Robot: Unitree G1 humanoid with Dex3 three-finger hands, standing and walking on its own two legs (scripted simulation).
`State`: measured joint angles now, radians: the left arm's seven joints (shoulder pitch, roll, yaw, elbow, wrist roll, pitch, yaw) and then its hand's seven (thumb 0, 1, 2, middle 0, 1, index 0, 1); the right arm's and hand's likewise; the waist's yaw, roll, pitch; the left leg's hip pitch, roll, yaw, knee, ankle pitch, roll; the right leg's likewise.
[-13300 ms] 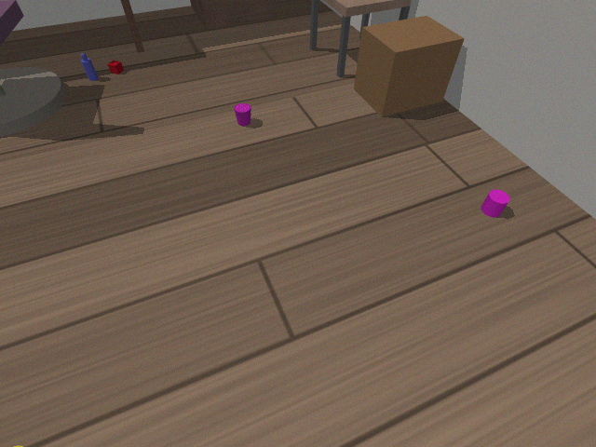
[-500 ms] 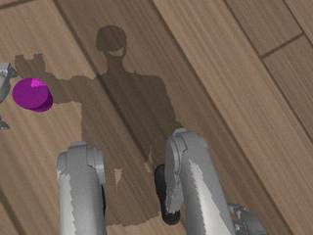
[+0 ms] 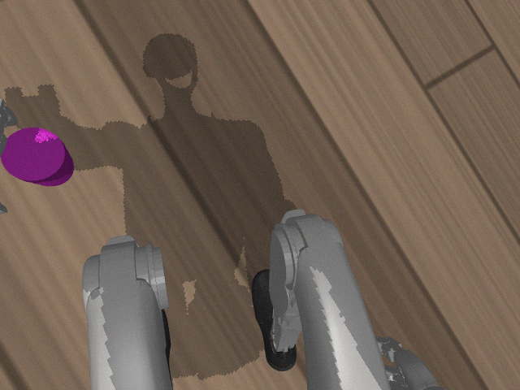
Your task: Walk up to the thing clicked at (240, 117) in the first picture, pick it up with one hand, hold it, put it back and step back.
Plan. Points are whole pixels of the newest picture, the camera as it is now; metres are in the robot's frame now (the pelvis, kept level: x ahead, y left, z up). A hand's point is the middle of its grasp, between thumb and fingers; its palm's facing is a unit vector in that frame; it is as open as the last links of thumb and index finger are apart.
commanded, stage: approach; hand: left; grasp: from above
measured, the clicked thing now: (44, 161) +0.48 +0.31 -0.29
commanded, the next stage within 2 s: rest palm in 0.74 s
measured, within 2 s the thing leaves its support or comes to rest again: neither
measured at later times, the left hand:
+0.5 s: hand (26, 128) +0.49 +0.29 -0.16, palm faces -0.45 -0.06 -0.89, open 14.0 cm
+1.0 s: hand (14, 137) +0.48 +0.31 -0.17, palm faces -0.41 -0.06 -0.91, open 13.9 cm
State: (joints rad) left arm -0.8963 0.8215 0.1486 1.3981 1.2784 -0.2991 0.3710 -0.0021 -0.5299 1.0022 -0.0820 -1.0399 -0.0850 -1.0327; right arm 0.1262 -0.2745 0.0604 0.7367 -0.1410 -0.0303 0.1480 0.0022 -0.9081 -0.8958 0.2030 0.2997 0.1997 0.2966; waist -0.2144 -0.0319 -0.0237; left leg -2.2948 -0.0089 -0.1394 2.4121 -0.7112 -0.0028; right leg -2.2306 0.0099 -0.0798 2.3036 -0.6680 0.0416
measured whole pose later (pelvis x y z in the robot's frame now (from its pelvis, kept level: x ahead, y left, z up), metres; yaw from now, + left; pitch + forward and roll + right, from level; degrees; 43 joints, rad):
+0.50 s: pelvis +0.00 +0.00 +0.00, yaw +0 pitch +34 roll -8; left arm -1.07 0.81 0.10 1.53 1.23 -0.10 0.37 0.00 -0.52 0.98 -0.08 -1.07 -0.09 -1.06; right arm 0.17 -0.29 0.12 0.71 -0.12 -0.04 0.14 0.00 -0.91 -0.89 0.20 0.30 0.20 0.30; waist -0.32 0.01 0.00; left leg -2.30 0.01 -0.14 2.40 -0.71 0.00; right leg -2.25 0.02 -0.08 2.29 -0.65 0.04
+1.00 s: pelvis +0.00 +0.01 +0.00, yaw -1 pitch +34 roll -10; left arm -1.12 0.81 0.01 1.57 1.29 -0.19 0.42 0.00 -0.52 1.03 -0.09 -1.06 -0.09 -1.06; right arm 0.07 -0.28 0.11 0.71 -0.14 -0.06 0.13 0.00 -0.91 -0.89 0.20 0.30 0.20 0.30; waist -0.29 -0.04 -0.04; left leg -2.33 -0.02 -0.14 2.42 -0.69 0.01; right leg -2.25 0.01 -0.08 2.30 -0.65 0.04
